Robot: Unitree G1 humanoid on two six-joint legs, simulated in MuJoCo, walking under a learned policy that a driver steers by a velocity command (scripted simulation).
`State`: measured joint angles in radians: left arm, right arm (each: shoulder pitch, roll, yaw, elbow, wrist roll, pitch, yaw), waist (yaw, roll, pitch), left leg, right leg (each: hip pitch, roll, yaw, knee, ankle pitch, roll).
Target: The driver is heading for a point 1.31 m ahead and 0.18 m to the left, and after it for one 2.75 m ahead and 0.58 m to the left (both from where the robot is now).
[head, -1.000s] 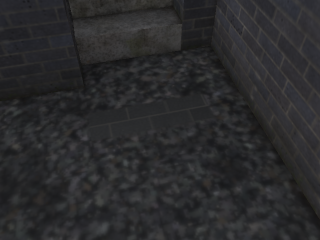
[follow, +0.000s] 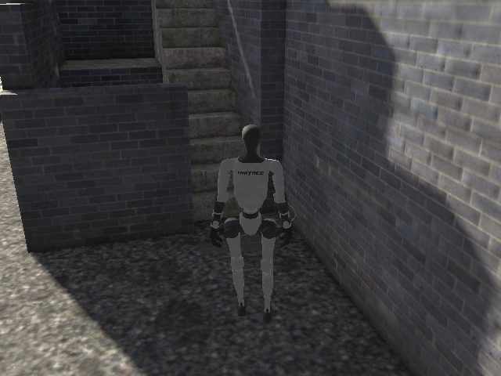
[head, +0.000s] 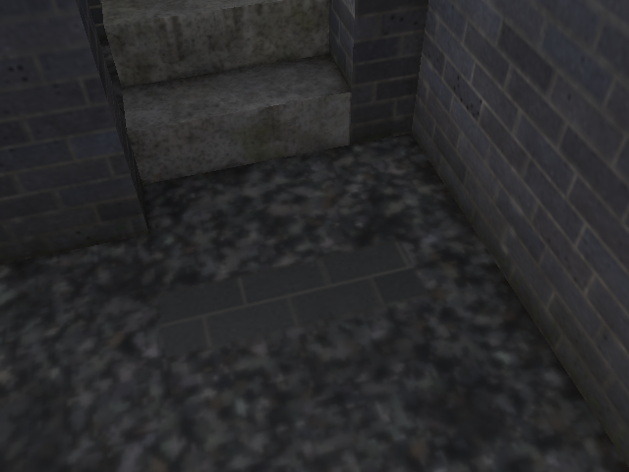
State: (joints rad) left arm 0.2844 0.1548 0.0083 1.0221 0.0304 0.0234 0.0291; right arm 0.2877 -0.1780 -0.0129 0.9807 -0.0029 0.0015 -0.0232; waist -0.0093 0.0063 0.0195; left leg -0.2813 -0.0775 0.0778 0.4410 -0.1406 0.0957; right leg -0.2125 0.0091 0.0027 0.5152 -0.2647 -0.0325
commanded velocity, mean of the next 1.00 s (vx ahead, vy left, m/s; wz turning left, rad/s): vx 0.39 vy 0.00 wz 0.00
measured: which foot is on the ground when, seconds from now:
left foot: down 0.00-0.54, up 0.56-0.76, down 0.78-1.00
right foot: down 0.00-0.80, up 0.82-1.00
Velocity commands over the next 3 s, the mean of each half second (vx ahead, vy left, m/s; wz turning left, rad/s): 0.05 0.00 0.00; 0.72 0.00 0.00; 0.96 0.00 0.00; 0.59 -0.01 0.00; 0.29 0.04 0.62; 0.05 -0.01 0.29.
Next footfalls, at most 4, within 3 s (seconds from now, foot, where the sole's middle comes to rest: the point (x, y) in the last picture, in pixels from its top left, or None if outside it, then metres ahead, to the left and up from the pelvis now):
0.78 left None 0.20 0.14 -0.77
1.24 right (335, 413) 0.67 -0.01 -0.77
1.72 left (265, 254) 1.14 0.17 -0.77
2.14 right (333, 215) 1.29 -0.03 -0.77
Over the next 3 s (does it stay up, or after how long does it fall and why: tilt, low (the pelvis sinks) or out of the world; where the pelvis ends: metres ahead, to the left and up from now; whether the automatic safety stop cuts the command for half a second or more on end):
stays up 1.19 0.14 0.00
